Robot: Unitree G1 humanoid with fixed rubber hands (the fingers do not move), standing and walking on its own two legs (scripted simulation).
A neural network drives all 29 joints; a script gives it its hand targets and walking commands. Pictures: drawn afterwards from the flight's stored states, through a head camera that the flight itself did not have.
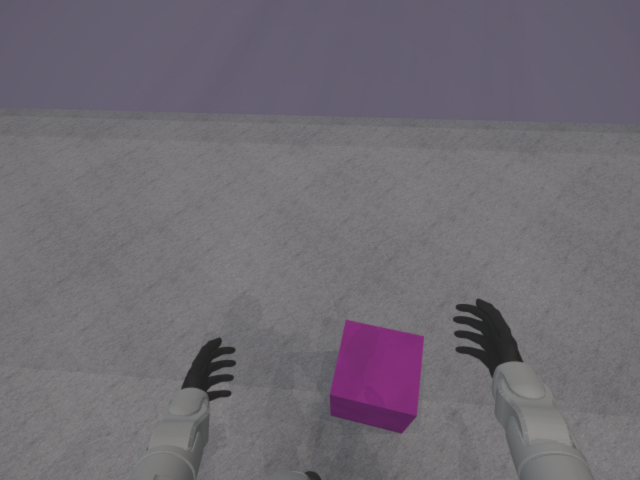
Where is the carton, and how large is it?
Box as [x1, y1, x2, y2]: [330, 320, 423, 433]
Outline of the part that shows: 346,320 330,391 331,415 401,433 416,416 423,336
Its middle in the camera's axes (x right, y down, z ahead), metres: +0.16 +0.39 +1.08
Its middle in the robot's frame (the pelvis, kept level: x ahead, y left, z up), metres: +0.42 -0.05 -0.65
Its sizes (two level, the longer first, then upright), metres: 0.210 0.200 0.250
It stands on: the floor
